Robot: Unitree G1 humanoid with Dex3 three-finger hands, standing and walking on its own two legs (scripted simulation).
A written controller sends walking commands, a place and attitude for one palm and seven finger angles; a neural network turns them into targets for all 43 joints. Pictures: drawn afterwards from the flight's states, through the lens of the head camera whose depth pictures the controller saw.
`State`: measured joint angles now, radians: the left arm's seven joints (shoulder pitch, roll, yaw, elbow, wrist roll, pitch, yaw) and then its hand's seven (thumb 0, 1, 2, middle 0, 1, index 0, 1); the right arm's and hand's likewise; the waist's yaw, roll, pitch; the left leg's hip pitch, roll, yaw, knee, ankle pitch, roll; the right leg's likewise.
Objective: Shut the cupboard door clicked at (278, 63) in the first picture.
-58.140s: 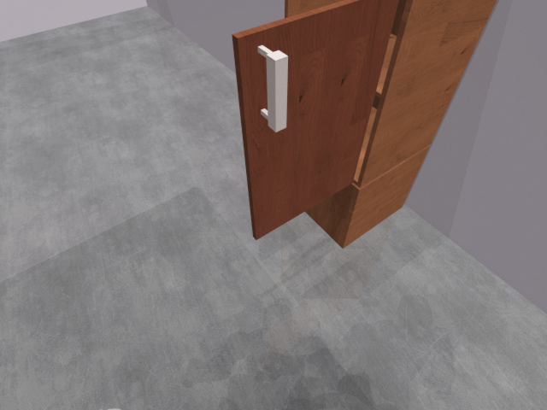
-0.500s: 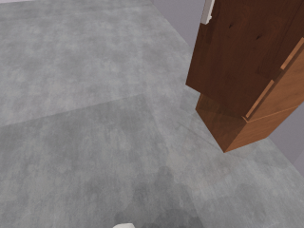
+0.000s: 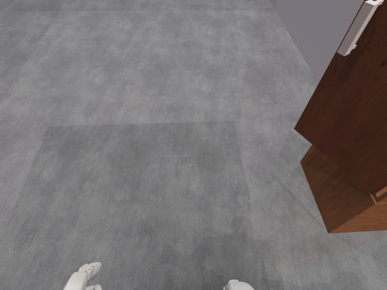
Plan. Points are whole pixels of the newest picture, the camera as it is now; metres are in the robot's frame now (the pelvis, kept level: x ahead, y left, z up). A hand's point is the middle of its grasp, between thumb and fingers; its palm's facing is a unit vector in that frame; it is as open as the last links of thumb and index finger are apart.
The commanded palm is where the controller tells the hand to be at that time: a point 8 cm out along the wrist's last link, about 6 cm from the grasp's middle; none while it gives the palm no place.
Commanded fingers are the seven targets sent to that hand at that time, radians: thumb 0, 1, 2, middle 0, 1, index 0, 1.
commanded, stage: walk to a spot facing it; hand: left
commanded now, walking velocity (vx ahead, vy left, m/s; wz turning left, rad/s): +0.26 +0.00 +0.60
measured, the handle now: (360, 28) +0.76 -0.48 +0.15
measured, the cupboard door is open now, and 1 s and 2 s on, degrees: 30 30 30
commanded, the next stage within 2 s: turn to face it in 0.50 s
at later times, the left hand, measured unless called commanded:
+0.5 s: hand out of the picture +0.04 +0.12 -0.17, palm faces +0.40 -0.89 -0.22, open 7.4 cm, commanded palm none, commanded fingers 0.00 0.90 0.90 -0.20 -0.30 -0.20 -0.30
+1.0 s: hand (116, 270) +0.19 +0.19 -0.18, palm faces +0.33 -0.92 -0.22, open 7.4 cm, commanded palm none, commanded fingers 0.00 0.90 0.90 -0.20 -0.30 -0.20 -0.30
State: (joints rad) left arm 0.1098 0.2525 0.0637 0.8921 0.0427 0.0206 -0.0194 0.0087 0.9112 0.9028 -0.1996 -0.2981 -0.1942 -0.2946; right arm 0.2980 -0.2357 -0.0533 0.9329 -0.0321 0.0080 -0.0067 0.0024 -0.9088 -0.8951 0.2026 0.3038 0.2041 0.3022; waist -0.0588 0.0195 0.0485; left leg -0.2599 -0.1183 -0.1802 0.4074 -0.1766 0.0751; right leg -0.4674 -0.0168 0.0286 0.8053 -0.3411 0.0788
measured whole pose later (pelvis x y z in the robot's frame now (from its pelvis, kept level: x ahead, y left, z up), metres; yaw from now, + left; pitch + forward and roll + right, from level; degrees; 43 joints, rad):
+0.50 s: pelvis +0.12 -0.04 -0.01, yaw +21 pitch +0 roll +2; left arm 0.36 0.14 0.04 0.97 0.04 -0.02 0.02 0.01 0.91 0.90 -0.20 -0.30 -0.20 -0.30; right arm 0.06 -0.23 -0.06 0.91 -0.02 0.07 0.03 0.01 -0.92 -0.90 0.20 0.30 0.20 0.30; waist 0.02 -0.01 0.15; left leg -0.49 0.01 0.08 0.84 -0.37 -0.02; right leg -0.09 -0.11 -0.25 0.50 -0.40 0.00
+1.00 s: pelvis +0.21 +0.00 -0.02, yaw +17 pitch -1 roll -1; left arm 0.23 0.15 0.04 0.96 0.04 0.02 0.00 0.00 0.91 0.90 -0.20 -0.30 -0.19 -0.29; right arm 0.15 -0.19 -0.05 0.96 -0.01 0.07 -0.02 0.00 -0.92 -0.89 0.20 0.30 0.21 0.30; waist 0.02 0.04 0.09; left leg -0.29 0.02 0.09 0.83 -0.53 -0.01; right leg -0.31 0.00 0.00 0.61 -0.29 0.00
